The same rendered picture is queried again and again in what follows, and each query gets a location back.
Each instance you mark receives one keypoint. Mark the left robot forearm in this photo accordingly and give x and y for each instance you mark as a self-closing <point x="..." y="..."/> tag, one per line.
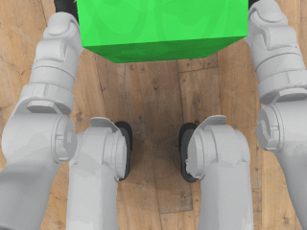
<point x="51" y="84"/>

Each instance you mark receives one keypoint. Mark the right robot hand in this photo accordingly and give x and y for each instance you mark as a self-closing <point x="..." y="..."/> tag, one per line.
<point x="250" y="2"/>

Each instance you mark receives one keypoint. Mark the left robot hand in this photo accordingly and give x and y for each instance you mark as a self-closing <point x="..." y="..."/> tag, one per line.
<point x="68" y="6"/>

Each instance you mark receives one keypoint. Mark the right robot foot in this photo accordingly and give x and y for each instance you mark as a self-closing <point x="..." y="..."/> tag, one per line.
<point x="184" y="137"/>

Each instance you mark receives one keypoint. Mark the carton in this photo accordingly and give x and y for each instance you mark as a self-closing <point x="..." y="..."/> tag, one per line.
<point x="125" y="31"/>

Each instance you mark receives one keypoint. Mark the left robot shin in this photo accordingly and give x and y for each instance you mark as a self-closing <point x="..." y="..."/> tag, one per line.
<point x="94" y="122"/>

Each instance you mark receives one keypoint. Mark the robot right upper arm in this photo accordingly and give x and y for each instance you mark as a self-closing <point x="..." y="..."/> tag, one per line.
<point x="282" y="129"/>

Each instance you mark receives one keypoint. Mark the right robot forearm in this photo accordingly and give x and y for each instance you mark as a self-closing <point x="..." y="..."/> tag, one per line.
<point x="277" y="59"/>

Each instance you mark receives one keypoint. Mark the robot left upper arm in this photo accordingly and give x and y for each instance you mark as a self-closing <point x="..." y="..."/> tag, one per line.
<point x="35" y="145"/>

